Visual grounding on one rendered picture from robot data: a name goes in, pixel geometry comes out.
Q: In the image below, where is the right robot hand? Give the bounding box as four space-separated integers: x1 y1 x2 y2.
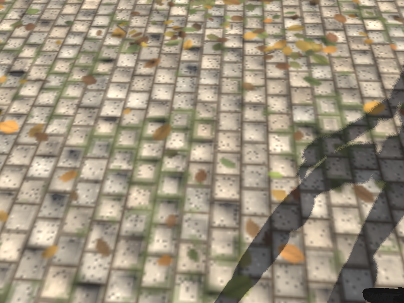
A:
362 287 404 303

